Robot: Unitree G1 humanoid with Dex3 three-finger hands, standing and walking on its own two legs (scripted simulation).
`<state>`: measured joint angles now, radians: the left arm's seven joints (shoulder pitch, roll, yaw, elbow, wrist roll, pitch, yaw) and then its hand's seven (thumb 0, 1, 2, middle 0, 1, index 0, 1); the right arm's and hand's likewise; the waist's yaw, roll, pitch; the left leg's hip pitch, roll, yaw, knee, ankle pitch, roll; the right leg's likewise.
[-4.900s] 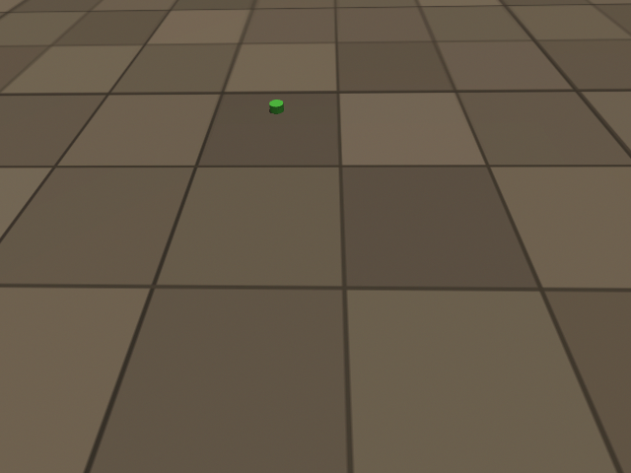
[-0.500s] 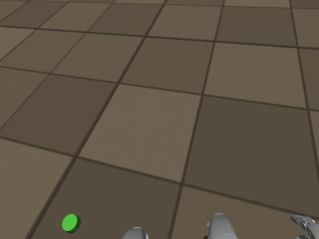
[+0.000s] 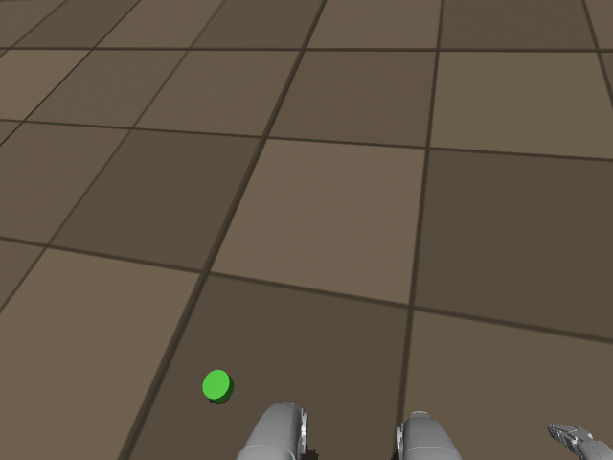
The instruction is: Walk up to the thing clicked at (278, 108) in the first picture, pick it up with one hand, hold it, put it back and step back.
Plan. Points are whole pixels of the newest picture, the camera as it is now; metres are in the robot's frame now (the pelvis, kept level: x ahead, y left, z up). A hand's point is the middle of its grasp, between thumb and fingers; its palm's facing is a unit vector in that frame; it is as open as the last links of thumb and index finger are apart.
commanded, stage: walk up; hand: left
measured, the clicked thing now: (218, 386) +0.39 +0.39 -0.71
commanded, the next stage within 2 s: none
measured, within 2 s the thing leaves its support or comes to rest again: neither
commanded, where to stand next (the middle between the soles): -0.04 +0.22 m, yaw -8 degrees
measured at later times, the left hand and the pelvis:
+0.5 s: hand out of the picture -0.05 +0.50 -0.12, palm faces -0.10 -0.84 -0.54, open 7.4 cm; pelvis -0.13 +0.22 +0.00, yaw -4 degrees
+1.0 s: hand out of the picture -0.05 +0.60 -0.12, palm faces -0.19 -0.91 -0.37, open 7.4 cm; pelvis -0.15 +0.32 +0.03, yaw -10 degrees
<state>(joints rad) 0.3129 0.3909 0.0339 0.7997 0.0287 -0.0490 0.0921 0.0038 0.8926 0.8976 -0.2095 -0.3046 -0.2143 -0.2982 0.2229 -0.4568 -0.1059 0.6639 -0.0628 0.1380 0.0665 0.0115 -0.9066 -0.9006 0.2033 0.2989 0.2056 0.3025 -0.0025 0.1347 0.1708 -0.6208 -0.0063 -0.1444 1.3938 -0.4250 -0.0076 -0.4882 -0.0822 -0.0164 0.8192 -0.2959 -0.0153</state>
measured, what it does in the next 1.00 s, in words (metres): steps to the left: left foot, then right foot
